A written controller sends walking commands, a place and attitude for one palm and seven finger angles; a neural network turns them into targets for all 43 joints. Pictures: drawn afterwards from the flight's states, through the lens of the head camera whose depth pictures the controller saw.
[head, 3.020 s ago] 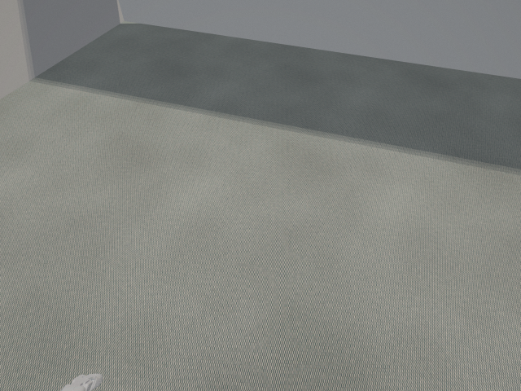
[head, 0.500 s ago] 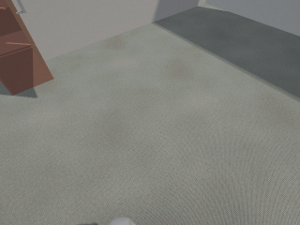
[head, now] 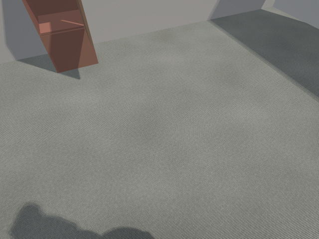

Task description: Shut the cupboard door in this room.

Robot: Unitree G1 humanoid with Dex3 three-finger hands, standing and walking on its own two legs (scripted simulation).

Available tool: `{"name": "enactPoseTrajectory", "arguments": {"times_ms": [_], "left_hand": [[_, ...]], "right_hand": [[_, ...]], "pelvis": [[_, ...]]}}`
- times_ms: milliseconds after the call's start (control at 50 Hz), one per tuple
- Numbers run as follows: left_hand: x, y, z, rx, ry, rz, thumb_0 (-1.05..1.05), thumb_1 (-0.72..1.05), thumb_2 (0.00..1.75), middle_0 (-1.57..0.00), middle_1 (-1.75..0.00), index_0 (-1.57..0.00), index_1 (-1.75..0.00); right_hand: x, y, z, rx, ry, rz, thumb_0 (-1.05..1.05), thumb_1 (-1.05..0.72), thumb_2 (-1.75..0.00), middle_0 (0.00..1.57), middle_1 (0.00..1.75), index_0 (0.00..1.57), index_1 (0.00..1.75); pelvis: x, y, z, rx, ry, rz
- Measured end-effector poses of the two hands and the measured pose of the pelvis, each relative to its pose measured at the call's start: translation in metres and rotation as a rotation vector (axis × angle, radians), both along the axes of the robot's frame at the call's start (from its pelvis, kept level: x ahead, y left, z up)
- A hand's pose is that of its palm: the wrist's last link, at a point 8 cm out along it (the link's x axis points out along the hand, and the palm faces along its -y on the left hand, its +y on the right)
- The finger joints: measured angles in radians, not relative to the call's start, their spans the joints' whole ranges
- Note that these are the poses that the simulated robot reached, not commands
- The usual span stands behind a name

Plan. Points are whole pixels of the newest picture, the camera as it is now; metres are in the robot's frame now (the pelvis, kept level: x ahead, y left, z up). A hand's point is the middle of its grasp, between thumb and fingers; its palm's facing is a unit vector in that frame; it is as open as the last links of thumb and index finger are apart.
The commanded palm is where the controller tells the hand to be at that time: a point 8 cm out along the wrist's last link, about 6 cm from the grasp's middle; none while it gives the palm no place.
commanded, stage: turn or walk to find it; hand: left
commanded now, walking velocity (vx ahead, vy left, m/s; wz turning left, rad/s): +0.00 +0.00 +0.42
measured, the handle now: out of the picture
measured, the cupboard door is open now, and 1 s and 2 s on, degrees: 88 88 88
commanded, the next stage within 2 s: stand and wait in 0.20 s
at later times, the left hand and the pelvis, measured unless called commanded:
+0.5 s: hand out of the picture -0.06 +0.18 -0.18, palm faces +0.23 -0.95 -0.22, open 7.4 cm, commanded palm none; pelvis -0.03 -0.01 -0.01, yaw +10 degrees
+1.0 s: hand out of the picture -0.08 +0.17 -0.18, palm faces +0.21 -0.96 -0.18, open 7.4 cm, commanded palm none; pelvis -0.05 +0.00 +0.00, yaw +10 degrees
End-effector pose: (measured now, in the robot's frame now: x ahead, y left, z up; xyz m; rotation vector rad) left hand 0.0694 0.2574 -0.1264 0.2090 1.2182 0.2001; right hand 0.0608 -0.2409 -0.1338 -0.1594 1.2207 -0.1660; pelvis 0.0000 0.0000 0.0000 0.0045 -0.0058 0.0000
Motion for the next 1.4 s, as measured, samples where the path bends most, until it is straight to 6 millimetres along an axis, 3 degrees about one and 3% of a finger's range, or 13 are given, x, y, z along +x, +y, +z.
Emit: {"name": "enactPoseTrajectory", "arguments": {"times_ms": [100, 200, 320, 400, 520, 620, 800, 980, 1160, 1280, 1400], "left_hand": [[-0.003, -0.022, 0.007, 0.031, -0.075, 0.016, 0.01, 0.91, 0.9, -0.2, -0.3, -0.2, -0.3], [-0.03, -0.038, 0.016, 0.029, -0.078, 0.067, 0.0, 0.91, 0.9, -0.2, -0.3, -0.2, -0.3], [-0.066, -0.046, 0.012, 0.01, -0.028, 0.131, 0.01, 0.9, 0.9, -0.2, -0.3, -0.21, -0.3], [-0.098, -0.045, 0.002, -0.017, 0.03, 0.172, 0.0, 0.9, 0.9, -0.2, -0.3, -0.21, -0.3], [-0.15, -0.034, -0.024, -0.071, 0.144, 0.241, 0.01, 0.9, 0.9, -0.2, -0.3, -0.21, -0.3], [-0.173, -0.032, -0.027, -0.098, 0.214, 0.245, 0.01, 0.91, 0.9, -0.2, -0.3, -0.2, -0.3], [-0.178, -0.042, -0.02, -0.111, 0.197, 0.218, 0.01, 0.91, 0.9, -0.19, -0.3, -0.2, -0.3], [-0.168, -0.04, -0.019, -0.108, 0.158, 0.215, 0.0, 0.91, 0.9, -0.2, -0.3, -0.2, -0.3], [-0.161, -0.04, -0.017, -0.1, 0.15, 0.196, 0.0, 0.91, 0.9, -0.2, -0.3, -0.2, -0.3], [-0.163, -0.045, -0.017, -0.102, 0.155, 0.197, 0.0, 0.91, 0.9, -0.2, -0.3, -0.2, -0.3], [-0.169, -0.046, -0.019, -0.097, 0.152, 0.24, 0.01, 0.91, 0.9, -0.2, -0.3, -0.2, -0.3]], "right_hand": [[-0.002, -0.018, -0.019, 0.037, 0.011, 0.024, 0.0, -0.91, -0.9, 0.21, 0.3, 0.2, 0.3], [-0.003, -0.034, -0.017, 0.039, 0.051, 0.065, 0.0, -0.91, -0.9, 0.21, 0.3, 0.2, 0.3], [-0.004, -0.04, -0.01, 0.015, 0.089, 0.113, 0.0, -0.91, -0.9, 0.2, 0.3, 0.2, 0.3], [0.002, -0.031, -0.006, -0.004, 0.095, 0.149, 0.0, -0.91, -0.9, 0.2, 0.3, 0.2, 0.3], [0.013, 0.002, -0.003, -0.03, 0.034, 0.202, 0.0, -0.91, -0.9, 0.2, 0.3, 0.2, 0.3], [0.009, 0.029, 0.004, -0.013, 0.009, 0.218, 0.0, -0.91, -0.9, 0.2, 0.3, 0.2, 0.3], [-0.011, 0.028, -0.002, 0.01, 0.018, 0.181, -0.01, -0.94, -0.9, 0.21, 0.3, 0.2, 0.3], [-0.063, 0.018, -0.006, 0.0, 0.146, 0.166, 0.0, -0.92, -0.9, 0.2, 0.3, 0.2, 0.3], [-0.105, 0.024, -0.009, 0.031, 0.228, 0.126, 0.0, -0.91, -0.9, 0.2, 0.3, 0.2, 0.3], [-0.116, 0.03, -0.011, 0.054, 0.245, 0.113, 0.0, -0.91, -0.9, 0.2, 0.3, 0.2, 0.3], [-0.111, 0.029, -0.015, 0.058, 0.257, 0.137, 0.0, -0.91, -0.9, 0.2, 0.3, 0.2, 0.3]], "pelvis": [[-0.009, -0.018, -0.008, 0.013, -0.003, 0.046], [-0.015, -0.029, -0.001, 0.024, -0.016, 0.103], [-0.019, -0.033, 0.004, 0.033, -0.016, 0.152], [-0.023, -0.028, 0.003, 0.027, -0.012, 0.162], [-0.032, -0.01, -0.006, -0.007, -0.018, 0.174], [-0.037, -0.003, -0.001, 0.01, -0.029, 0.159], [-0.048, 0.001, 0.002, 0.001, -0.034, 0.162], [-0.055, 0.0, 0.003, -0.004, -0.016, 0.176], [-0.055, 0.0, 0.004, -0.003, -0.024, 0.171], [-0.056, -0.002, 0.004, -0.002, -0.025, 0.172], [-0.059, -0.005, 0.0, -0.005, -0.008, 0.203]]}}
